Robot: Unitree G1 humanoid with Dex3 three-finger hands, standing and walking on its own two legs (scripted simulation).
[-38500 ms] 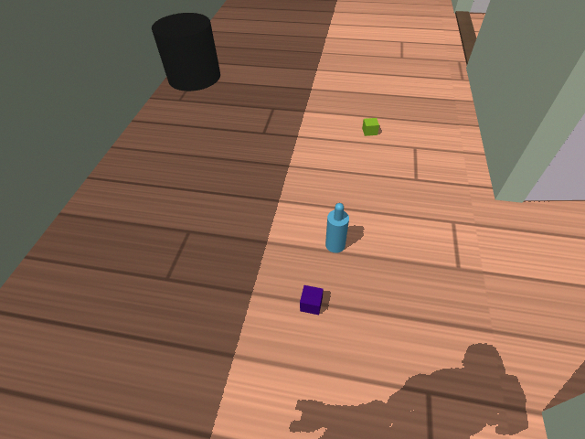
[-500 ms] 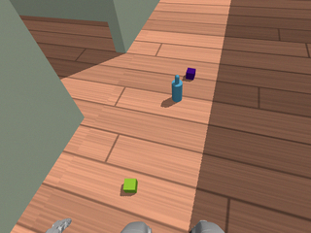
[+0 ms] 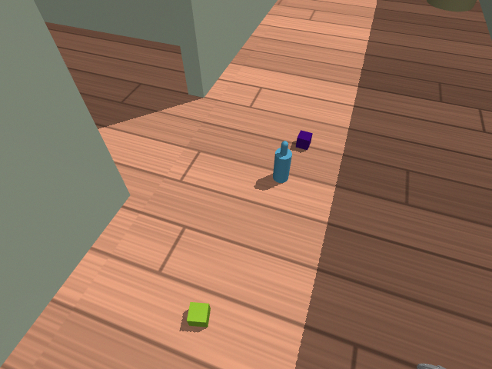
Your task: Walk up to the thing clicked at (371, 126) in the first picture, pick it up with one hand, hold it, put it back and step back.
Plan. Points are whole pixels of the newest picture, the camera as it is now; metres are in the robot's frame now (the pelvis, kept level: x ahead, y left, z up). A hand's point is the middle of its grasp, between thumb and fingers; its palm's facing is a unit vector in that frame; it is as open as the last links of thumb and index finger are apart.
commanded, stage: walk up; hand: left
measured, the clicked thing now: (199, 314) +0.41 +0.23 -0.74
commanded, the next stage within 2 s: stand in 1.00 s
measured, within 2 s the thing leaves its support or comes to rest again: neither
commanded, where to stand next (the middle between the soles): +0.03 +0.00 m, yaw +0 degrees
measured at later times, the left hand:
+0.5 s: hand out of the picture +0.10 +0.25 -0.14, palm faces -0.01 -0.94 -0.33, open 7.4 cm
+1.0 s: hand out of the picture +0.10 +0.25 -0.15, palm faces -0.01 -0.95 -0.33, open 7.4 cm
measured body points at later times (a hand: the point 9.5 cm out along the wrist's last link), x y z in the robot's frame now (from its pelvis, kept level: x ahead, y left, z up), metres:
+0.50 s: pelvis +0.02 +0.00 +0.01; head +0.02 +0.00 +0.46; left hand +0.10 +0.30 -0.12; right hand +0.10 -0.30 -0.12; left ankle +0.03 +0.12 -0.74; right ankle +0.03 -0.13 -0.74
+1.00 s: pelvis +0.02 +0.00 +0.01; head +0.03 +0.00 +0.46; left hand +0.10 +0.30 -0.12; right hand +0.09 -0.30 -0.12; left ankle +0.03 +0.12 -0.74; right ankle +0.03 -0.13 -0.74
